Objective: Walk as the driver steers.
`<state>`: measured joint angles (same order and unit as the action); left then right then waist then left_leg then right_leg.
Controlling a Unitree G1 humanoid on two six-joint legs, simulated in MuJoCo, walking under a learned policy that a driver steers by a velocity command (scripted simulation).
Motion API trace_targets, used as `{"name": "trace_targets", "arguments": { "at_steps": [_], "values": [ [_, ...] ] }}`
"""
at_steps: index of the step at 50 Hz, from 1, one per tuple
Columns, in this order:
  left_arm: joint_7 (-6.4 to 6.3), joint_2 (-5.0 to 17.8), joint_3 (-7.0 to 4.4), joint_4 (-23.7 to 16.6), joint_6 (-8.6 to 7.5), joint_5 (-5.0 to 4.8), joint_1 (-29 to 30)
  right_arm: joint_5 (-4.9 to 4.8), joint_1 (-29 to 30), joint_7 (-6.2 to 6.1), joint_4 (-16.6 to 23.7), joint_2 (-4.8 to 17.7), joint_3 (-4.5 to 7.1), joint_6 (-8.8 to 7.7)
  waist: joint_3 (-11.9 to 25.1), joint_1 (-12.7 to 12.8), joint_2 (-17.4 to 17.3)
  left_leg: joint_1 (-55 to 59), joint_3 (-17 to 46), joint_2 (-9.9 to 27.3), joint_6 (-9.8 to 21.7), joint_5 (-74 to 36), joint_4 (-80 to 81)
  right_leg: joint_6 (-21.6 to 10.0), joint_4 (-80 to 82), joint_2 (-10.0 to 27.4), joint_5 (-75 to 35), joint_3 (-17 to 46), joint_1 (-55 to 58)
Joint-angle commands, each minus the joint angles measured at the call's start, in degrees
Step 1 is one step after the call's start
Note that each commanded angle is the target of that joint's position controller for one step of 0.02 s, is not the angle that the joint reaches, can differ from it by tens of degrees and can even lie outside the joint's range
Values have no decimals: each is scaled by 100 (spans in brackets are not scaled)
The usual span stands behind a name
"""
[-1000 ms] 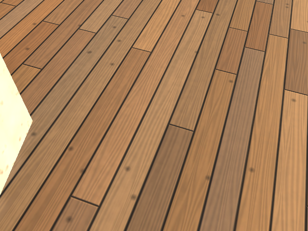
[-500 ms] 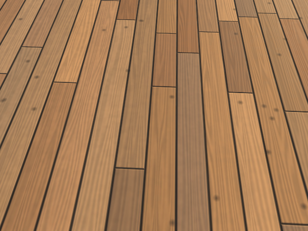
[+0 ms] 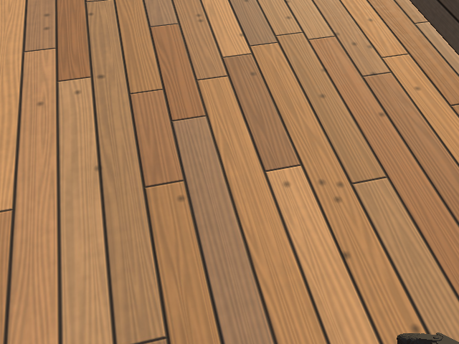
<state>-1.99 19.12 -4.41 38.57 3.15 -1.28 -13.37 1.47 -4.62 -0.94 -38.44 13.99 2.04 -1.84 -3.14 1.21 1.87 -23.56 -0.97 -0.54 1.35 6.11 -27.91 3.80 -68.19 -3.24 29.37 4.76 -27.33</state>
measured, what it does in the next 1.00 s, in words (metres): steps on the spot: right foot, then left foot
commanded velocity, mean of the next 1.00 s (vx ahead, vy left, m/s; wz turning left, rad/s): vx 0.02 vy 0.00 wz -0.17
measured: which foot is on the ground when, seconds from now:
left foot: down 0.00-0.28, up 0.30-0.54, down 0.56-1.00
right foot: up 0.00-0.26, down 0.28-1.00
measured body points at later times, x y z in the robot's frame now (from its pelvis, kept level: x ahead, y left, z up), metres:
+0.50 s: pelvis +0.03 -0.03 +0.01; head +0.04 -0.05 +0.46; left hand +0.22 +0.19 -0.08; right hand +0.11 -0.33 -0.12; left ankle +0.04 +0.12 -0.70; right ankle +0.02 -0.14 -0.73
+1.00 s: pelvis +0.03 -0.02 +0.01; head +0.03 -0.02 +0.46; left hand +0.15 +0.24 -0.12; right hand +0.08 -0.28 -0.13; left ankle +0.04 +0.11 -0.73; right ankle +0.02 -0.14 -0.73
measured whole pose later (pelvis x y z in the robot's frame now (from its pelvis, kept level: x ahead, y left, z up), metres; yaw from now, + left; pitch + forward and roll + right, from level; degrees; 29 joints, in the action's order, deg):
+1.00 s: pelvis +0.03 -0.02 +0.01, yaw -8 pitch -2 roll +0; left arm -2.4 14.2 -2.8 53.6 1.3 0.3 -10.9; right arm 0.4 -9.4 -1.2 -56.8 13.9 0.8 -0.4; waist -2.3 -0.4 0.0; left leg -9.9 0.1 0.9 -0.9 14.9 -26.9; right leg 0.1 -27.5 -0.2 14.4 1.2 -10.9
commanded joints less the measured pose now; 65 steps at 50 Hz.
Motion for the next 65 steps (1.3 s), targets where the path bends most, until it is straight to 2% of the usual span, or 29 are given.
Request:
{"name": "trace_targets", "arguments": {
  "at_steps": [1,4,5,8,10,12,13,14,15,16,17,18,19,20,21,23,25,26,27,28,29,30,31,32,34,37,45,55,65],
  "values": [
    [-43,389,-162,-354,84,-14,-419,41,26,-67,289,846,238,55,713,-5,-1043,968,1069,1336,1087,-673,1199,135,123,371,-395,-209,-318],
    [-22,267,-106,-480,57,58,-177,-7,-43,-80,192,921,280,76,935,-115,-977,1229,875,1575,1309,-998,1210,105,840,556,-518,-244,-139],
    [-15,239,-82,-507,48,75,-108,-50,1,-77,161,971,296,81,979,-129,-903,1199,805,1609,1318,-958,1231,65,1180,587,-596,-247,62],
    [44,240,-48,-517,34,96,-22,-115,31,-15,50,1110,328,121,989,-170,-1003,1135,675,1648,1326,-688,1254,-71,2025,538,-731,-402,610],
    [86,287,-56,-492,30,100,-31,-178,-24,35,-56,1161,328,143,929,-163,-1022,1193,688,1668,1273,-421,1163,-195,2667,455,-855,-508,882],
    [136,241,-56,-332,11,126,-318,-278,32,58,-175,1128,293,174,884,55,-973,980,538,1536,1020,-288,848,-424,3913,299,-1585,-706,1608],
    [138,346,-75,-306,9,162,-377,-313,-220,76,-329,991,249,171,830,69,-839,685,393,1362,662,19,627,-605,4492,353,-1997,-517,2084],
    [108,695,-122,-373,9,219,-402,-163,-376,131,-323,614,126,154,947,-105,157,116,-162,857,92,871,-394,-941,4928,1343,-2798,760,2609],
    [101,937,-123,-495,7,266,54,-19,-315,136,-171,444,73,116,682,-290,1276,-452,-416,221,-322,2219,-770,-1753,5075,2265,-3010,1743,2022],
    [117,695,-79,-535,-98,355,156,-23,105,88,-153,831,167,137,580,57,946,-255,39,342,-405,2471,-1613,-1991,5225,2215,-2686,1699,1548],
    [122,523,-13,-466,-206,390,314,-112,19,82,-217,933,234,171,529,-76,872,-299,164,341,-409,2377,-2013,-1893,5221,2029,-2757,1422,1515],
    [126,509,-12,-426,-283,331,468,-126,-172,55,-368,910,260,215,529,-157,775,-331,218,361,-440,2245,-2187,-1715,5143,1796,-2897,1134,1604],
    [127,419,20,-385,-341,258,581,-88,-293,32,-458,946,284,253,521,-188,773,-345,281,402,-505,2054,-2270,-1612,5040,1709,-3346,965,1699],
    [117,346,56,-336,-364,233,637,-84,-377,33,-519,882,274,269,560,-250,689,-186,299,410,-559,1923,-2301,-1575,4906,1610,-3959,777,1702],
    [122,279,77,-291,-359,223,668,-103,-432,45,-556,775,236,265,631,-284,600,8,264,397,-598,1840,-2104,-1547,4800,1507,-4323,610,1733],
    [131,256,75,-198,-318,207,608,-153,-307,69,-564,615,153,243,721,-169,590,255,175,371,-624,1736,-1482,-1561,4619,1438,-4642,530,1956],
    [130,258,76,-95,-267,187,559,-195,-260,80,-591,636,129,238,794,-101,605,512,122,328,-613,1485,-790,-1606,4516,1480,-4685,662,2126],
    [129,225,91,-47,-248,155,614,-197,-353,87,-651,630,119,236,803,-179,570,779,81,303,-571,1028,-177,-1538,4451,1428,-4518,659,2111],
    [131,198,102,29,-243,113,586,-153,-449,97,-710,636,99,223,776,-265,474,1184,94,304,-490,121,593,-1364,4444,1328,-4096,632,1993],
    [138,147,119,102,-279,136,420,-70,-466,85,-728,821,115,217,835,-197,272,1630,344,488,-391,-709,711,-1107,4467,1177,-3439,624,1813],
    [175,143,122,134,-332,230,235,-45,-472,49,-741,1196,187,231,811,39,-272,1873,518,746,-220,-1469,434,-900,4394,871,-2754,395,1554],
    [174,146,108,195,-349,239,189,-110,-376,60,-854,1232,230,239,715,101,-703,1494,391,647,-11,-663,268,-709,4507,588,-2301,82,1650],
    [153,271,95,253,-338,243,479,-111,-345,87,-840,933,169,226,560,-135,-489,1253,388,557,3,-170,393,-601,4383,524,-2126,-7,1739],
    [121,218,84,247,-313,214,622,-70,-335,78,-913,824,132,204,513,-144,-480,1156,409,551,-48,17,491,-592,4336,524,-2114,-50,1751],
    [64,141,90,317,-222,208,630,-72,-282,67,-998,767,98,139,376,-139,-525,1101,378,501,-131,32,550,-599,4352,528,-2249,-39,1716],
    [31,105,72,488,-194,203,575,-79,-355,34,-1161,758,71,98,334,-153,-408,1085,346,459,-157,206,556,-590,4394,525,-2226,-51,1742],
    [-28,125,38,1031,-240,154,441,-105,-384,-47,-1475,739,28,91,238,-201,-161,1148,324,385,-118,433,623,-482,4485,503,-2196,-108,1704],
    [-87,104,62,1596,-262,137,256,-114,-490,-67,-1812,641,-14,93,180,-176,-181,1155,253,285,-114,416,681,-456,4543,497,-2236,-172,1754],
    [-99,22,110,1984,-272,124,145,-124,-682,-102,-2022,583,-38,107,138,-164,-192,1153,211,231,-119,339,687,-463,4574,485,-2262,-224,1734]
  ]
}}
Velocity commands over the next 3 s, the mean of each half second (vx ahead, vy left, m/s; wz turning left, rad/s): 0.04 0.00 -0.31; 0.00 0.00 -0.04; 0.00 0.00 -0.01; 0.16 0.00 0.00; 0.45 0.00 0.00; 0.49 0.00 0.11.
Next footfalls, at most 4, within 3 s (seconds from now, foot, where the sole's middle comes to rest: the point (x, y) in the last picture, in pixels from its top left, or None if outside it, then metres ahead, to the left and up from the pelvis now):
0.28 right None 0.06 -0.14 -0.77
0.56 left None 0.08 0.11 -0.77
2.36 right None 0.45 -0.17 -0.77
2.90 left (227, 237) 0.78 0.03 -0.77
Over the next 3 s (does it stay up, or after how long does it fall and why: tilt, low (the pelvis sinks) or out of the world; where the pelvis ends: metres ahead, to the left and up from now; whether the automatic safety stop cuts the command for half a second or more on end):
stays up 0.65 -0.04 0.00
